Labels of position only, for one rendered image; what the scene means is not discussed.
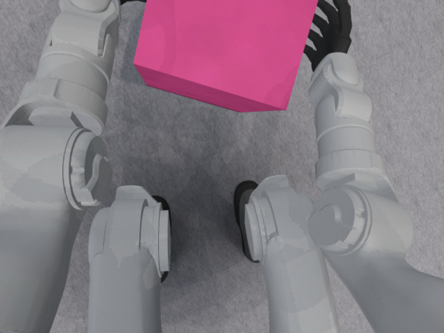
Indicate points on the carton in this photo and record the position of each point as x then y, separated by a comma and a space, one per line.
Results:
242, 55

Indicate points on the right robot upper arm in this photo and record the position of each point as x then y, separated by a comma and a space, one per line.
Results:
365, 238

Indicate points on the left robot upper arm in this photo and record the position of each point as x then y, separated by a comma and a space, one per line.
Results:
49, 177

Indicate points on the robot shin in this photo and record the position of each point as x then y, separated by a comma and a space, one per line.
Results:
97, 230
279, 181

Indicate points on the robot left shin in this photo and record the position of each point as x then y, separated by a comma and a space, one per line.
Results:
97, 230

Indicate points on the right robot hand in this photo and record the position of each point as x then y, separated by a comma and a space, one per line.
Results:
336, 33

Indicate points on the left robot forearm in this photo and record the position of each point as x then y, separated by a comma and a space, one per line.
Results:
74, 70

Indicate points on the robot right shin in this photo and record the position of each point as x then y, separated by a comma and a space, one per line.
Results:
279, 181

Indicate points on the right robot forearm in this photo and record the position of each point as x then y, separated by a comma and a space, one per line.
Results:
344, 130

